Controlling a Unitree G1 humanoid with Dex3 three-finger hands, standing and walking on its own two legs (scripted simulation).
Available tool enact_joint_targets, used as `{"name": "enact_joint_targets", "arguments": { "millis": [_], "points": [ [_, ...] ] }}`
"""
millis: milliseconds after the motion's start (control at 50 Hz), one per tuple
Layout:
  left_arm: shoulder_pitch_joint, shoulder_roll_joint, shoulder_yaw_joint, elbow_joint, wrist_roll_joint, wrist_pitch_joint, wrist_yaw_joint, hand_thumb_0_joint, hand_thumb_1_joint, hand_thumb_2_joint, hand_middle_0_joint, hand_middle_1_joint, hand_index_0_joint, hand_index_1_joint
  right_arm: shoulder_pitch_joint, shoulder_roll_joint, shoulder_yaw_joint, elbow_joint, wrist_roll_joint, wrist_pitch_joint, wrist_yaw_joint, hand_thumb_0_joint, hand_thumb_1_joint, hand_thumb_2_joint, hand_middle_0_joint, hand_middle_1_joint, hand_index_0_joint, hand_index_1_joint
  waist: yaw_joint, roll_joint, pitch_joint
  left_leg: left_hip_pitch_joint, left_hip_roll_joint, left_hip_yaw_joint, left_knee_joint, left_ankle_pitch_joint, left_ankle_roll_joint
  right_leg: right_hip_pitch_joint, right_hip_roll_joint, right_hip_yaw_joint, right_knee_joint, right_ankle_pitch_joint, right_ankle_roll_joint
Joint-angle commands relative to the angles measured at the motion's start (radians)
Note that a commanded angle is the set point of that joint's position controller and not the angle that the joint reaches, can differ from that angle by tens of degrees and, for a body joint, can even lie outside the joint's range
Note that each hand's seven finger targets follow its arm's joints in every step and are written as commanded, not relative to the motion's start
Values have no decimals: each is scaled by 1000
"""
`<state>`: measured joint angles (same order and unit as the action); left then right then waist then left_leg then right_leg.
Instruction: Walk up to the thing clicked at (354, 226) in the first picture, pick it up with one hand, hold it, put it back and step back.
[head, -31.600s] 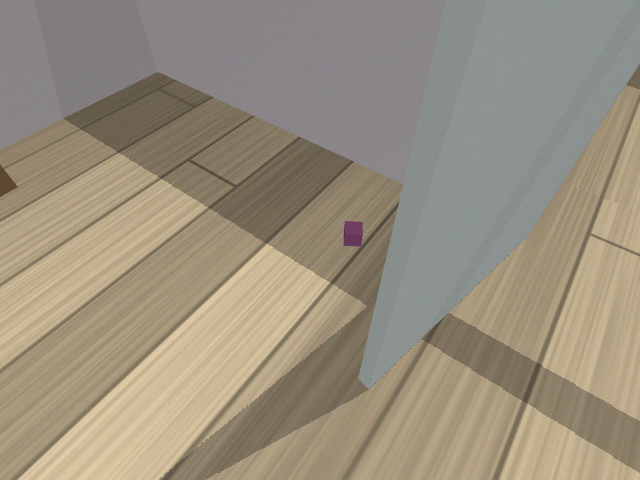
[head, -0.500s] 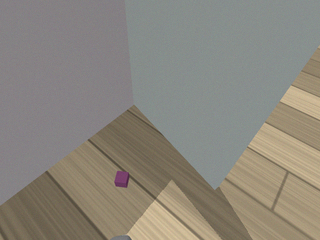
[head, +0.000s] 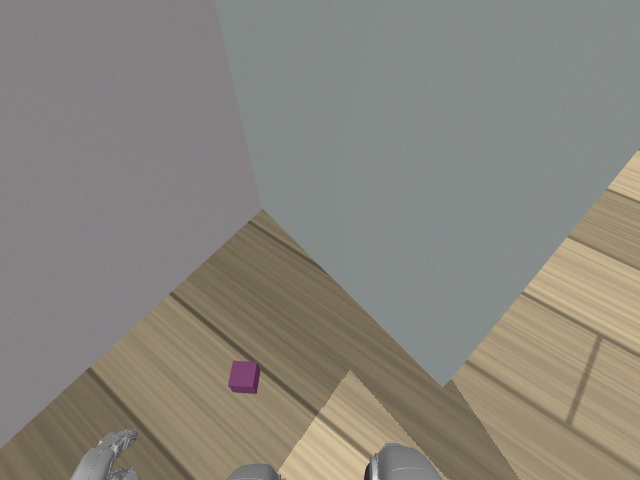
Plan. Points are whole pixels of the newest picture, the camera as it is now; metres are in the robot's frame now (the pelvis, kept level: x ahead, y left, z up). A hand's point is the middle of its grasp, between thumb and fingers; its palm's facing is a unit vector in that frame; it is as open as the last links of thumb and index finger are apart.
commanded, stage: walk up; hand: left
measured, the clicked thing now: (244, 377) +0.44 +0.25 -0.71
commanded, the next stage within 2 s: none
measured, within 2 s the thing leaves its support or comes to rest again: neither
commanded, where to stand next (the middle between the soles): +0.06 +0.01 m, yaw +0 degrees
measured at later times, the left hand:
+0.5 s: hand out of the picture +0.10 +0.27 -0.13, palm faces +0.03 -0.94 -0.34, open 7.4 cm
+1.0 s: hand out of the picture +0.10 +0.26 -0.12, palm faces +0.04 -0.94 -0.33, open 7.4 cm
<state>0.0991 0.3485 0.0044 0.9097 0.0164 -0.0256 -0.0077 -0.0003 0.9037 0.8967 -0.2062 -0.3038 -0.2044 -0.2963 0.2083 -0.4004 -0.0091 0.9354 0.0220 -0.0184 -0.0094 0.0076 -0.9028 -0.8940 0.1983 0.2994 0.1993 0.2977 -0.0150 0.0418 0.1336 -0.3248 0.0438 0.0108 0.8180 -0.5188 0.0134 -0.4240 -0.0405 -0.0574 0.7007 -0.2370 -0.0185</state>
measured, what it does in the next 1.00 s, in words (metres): stands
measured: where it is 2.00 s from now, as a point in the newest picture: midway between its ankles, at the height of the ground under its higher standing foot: outside the picture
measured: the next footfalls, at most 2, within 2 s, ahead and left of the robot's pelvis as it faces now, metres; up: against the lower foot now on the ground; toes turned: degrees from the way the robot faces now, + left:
right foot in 1.96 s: +0.05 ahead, -0.13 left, +0.00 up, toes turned -2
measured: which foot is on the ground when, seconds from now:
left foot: down 0.00-1.00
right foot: down 0.00-1.00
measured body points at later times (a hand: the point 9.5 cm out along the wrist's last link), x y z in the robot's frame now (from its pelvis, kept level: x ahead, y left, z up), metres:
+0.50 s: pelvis +0.02 +0.01 +0.03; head +0.04 +0.01 +0.48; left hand +0.10 +0.32 -0.10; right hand +0.13 -0.30 -0.10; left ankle +0.01 +0.14 -0.71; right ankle +0.08 -0.12 -0.71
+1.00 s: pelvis +0.03 +0.00 +0.03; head +0.04 +0.00 +0.48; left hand +0.10 +0.31 -0.10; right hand +0.11 -0.30 -0.11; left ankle +0.01 +0.14 -0.71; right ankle +0.08 -0.12 -0.71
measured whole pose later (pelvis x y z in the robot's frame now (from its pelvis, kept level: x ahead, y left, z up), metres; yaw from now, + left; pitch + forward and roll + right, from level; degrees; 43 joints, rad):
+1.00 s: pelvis +0.03 +0.00 +0.03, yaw +2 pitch -2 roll +0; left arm 0.06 0.33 0.03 1.17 0.01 0.00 -0.02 0.00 0.90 0.90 -0.21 -0.30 -0.20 -0.30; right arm 0.09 -0.36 0.00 1.16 0.00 -0.01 0.01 0.01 -0.90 -0.89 0.20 0.30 0.20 0.30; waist 0.01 0.01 0.06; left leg -0.08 0.02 0.00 0.33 -0.21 -0.03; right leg -0.20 -0.05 -0.09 0.34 -0.10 0.01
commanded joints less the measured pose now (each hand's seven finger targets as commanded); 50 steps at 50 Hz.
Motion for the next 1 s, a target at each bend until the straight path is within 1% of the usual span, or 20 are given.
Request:
{"name": "enact_joint_targets", "arguments": {
  "millis": [0, 20, 40, 60, 100, 120, 140, 160, 220, 260, 340, 400, 460, 500, 560, 600, 780, 820, 920, 980],
  "points": [
    [-45, 282, 73, -36, -14, 2, 18, 0, 900, 900, -200, -300, -200, -300, 143, -197, -57, 44, -21, -14, -13, 0, -900, -900, 200, 300, 200, 300, -21, -224, -214, 115, -14, 23, -216, 226, 0, 65, -189, 218, -191, 115, -132],
    [-45, 252, 64, -34, -21, 9, 15, 0, 900, 900, -200, -300, -200, -300, 115, -215, -62, 44, -33, -19, -14, 0, -900, -900, 200, 300, 200, 300, -17, -164, -200, 132, 28, -47, -288, 273, 12, 11, -175, 211, -176, 53, -94],
    [-54, 229, 63, -21, -30, 13, 13, 0, 900, 900, -200, -300, -200, -300, 19, -246, -63, 24, -33, -20, -9, 0, -900, -900, 200, 300, 200, 300, 20, -58, -150, 11, 106, -191, -360, 185, 43, 42, -103, 152, -175, -101, -37],
    [-54, 241, 66, 9, -23, 15, 13, 0, 900, 900, -200, -300, -200, -300, -62, -252, -59, 22, -24, -20, -1, 0, -900, -900, 200, 300, 200, 300, 41, -31, -120, -71, 129, -198, -369, 132, 74, 128, -66, 127, -171, -161, -23],
    [-78, 238, 64, 32, -17, 9, 7, 0, 900, 900, -200, -300, -200, -300, -69, -211, -39, 45, -29, -23, 2, 0, -900, -900, 200, 300, 200, 300, 33, -64, -134, -63, 91, -147, -384, 148, 53, 172, -91, 162, -210, -118, -31],
    [-86, 237, 63, 44, -17, 6, 5, 0, 900, 900, -200, -300, -200, -300, -61, -209, -34, 57, -28, -26, 2, 0, -900, -900, 200, 300, 200, 300, 28, -42, -142, -47, 86, -142, -397, 189, 44, 200, -98, 157, -215, -57, -32],
    [-85, 233, 58, 59, -19, 2, 4, 0, 900, 900, -200, -300, -200, -300, -68, -206, -31, 71, -28, -30, 2, 0, -900, -900, 200, 300, 200, 300, 28, -16, -163, -14, 87, -137, -405, 268, 37, 220, -101, 143, -209, 42, -33],
    [-79, 227, 54, 74, -23, 0, 4, 0, 900, 900, -200, -300, -200, -300, -94, -209, -28, 76, -27, -33, 3, 0, -900, -900, 200, 300, 200, 300, 37, 3, -172, 9, 92, -135, -409, 332, 35, 235, -96, 122, -206, 124, -28],
    [-92, 219, 48, 106, -29, -1, 4, 0, 900, 900, -200, -300, -200, -300, -112, -201, -24, 97, -22, -34, 1, 0, -900, -900, 200, 300, 200, 300, 37, -11, -208, 77, 91, -110, -414, 454, 27, 280, -98, 102, -227, 226, -19],
    [-113, 215, 42, 124, -31, 3, 3, 0, 900, 900, -200, -300, -200, -300, -122, -196, -23, 112, -22, -30, 0, 0, -900, -900, 200, 300, 200, 300, 31, -10, -192, 83, 90, -112, -451, 426, 21, 282, -102, 102, -258, 190, -13],
    [-110, 211, 37, 162, -26, 5, 0, 0, 900, 900, -200, -300, -200, -300, -163, -186, -22, 130, -20, -20, 1, 0, -900, -900, 200, 300, 200, 300, 34, -30, -174, 108, 90, -104, -494, 354, 19, 287, -108, 105, -330, 134, -6],
    [-122, 214, 37, 179, -21, 1, 0, 0, 900, 900, -200, -300, -200, -300, -163, -186, -22, 146, -18, -16, 4, 0, -900, -900, 200, 300, 200, 300, 22, -53, -180, 139, 86, -95, -503, 368, 15, 293, -116, 111, -368, 131, -1],
    [-110, 214, 37, 196, -21, -2, 0, 0, 900, 900, -200, -300, -200, -300, -179, -185, -21, 153, -17, -14, 6, 0, -900, -900, 200, 300, 200, 300, 26, -46, -186, 167, 86, -91, -506, 397, 12, 295, -116, 109, -385, 161, 6],
    [-119, 212, 40, 199, -21, -1, 0, 0, 900, 900, -200, -300, -200, -300, -177, -183, -21, 161, -15, -11, 7, 0, -900, -900, 200, 300, 200, 300, 23, -54, -176, 167, 87, -94, -524, 384, 8, 297, -117, 108, -399, 128, 9],
    [-99, 211, 41, 208, -18, -1, 0, 0, 900, 900, -200, -300, -200, -300, -199, -181, -21, 158, -18, -10, 8, 0, -900, -900, 200, 300, 200, 300, 32, -54, -180, 180, 88, -92, -530, 395, 9, 298, -115, 102, -408, 141, 14],
    [-110, 212, 45, 207, -15, -2, 0, 0, 900, 900, -200, -300, -200, -300, -192, -181, -22, 164, -19, -10, 7, 0, -900, -900, 200, 300, 200, 300, 25, -63, -184, 181, 90, -88, -537, 396, 5, 308, -121, 107, -414, 155, 14],
    [-101, 209, 55, 209, -10, 1, 2, 0, 900, 900, -200, -300, -200, -300, -196, -171, -26, 169, -21, -8, 8, 0, -900, -900, 200, 300, 200, 300, 28, -57, -154, 158, 83, -93, -563, 347, 2, 308, -117, 105, -434, 78, 16],
    [-100, 209, 57, 203, -7, -1, 1, 0, 900, 900, -200, -300, -200, -300, -183, -168, -26, 168, -23, -9, 7, 0, -900, -900, 200, 300, 200, 300, 26, -69, -174, 166, 84, -88, -556, 357, 4, 322, -122, 110, -435, 91, 11],
    [-96, 207, 60, 195, -10, 1, 1, 0, 900, 900, -200, -300, -200, -300, -175, -167, -24, 167, -25, -11, 6, 0, -900, -900, 200, 300, 200, 300, 30, -57, -166, 153, 80, -91, -558, 367, 0, 329, -119, 106, -424, 111, 15],
    [-85, 203, 62, 196, -11, 1, 3, 0, 900, 900, -200, -300, -200, -300, -174, -168, -26, 163, -24, -11, 6, 0, -900, -900, 200, 300, 200, 300, 33, -54, -186, 169, 87, -92, -553, 414, 2, 340, -114, 94, -411, 147, 14]
  ]
}}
